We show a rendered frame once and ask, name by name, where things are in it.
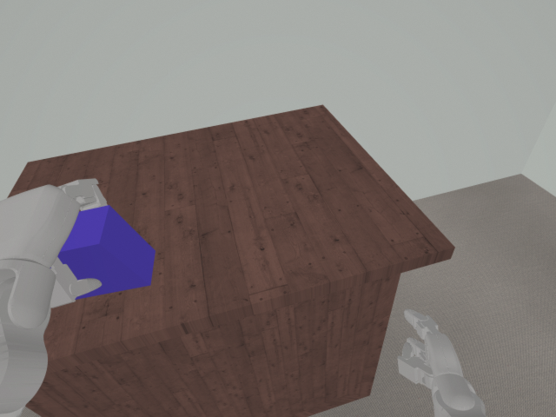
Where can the right robot forearm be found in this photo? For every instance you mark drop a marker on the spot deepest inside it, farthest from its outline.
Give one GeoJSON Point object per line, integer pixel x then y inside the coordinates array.
{"type": "Point", "coordinates": [454, 396]}

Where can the left robot forearm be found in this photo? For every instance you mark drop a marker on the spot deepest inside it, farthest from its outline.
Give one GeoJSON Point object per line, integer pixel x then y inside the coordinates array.
{"type": "Point", "coordinates": [25, 292]}

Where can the sponge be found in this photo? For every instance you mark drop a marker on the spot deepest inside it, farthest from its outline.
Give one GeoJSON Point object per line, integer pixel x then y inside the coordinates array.
{"type": "Point", "coordinates": [103, 246]}

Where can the robot left hand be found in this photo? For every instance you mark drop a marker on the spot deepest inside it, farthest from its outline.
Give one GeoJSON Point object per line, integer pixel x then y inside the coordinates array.
{"type": "Point", "coordinates": [35, 224]}

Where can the table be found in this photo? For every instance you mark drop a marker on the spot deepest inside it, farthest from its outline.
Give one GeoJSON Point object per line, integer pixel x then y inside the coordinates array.
{"type": "Point", "coordinates": [279, 245]}

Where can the robot right hand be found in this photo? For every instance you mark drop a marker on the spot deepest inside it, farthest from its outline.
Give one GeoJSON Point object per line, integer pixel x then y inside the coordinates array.
{"type": "Point", "coordinates": [436, 357]}

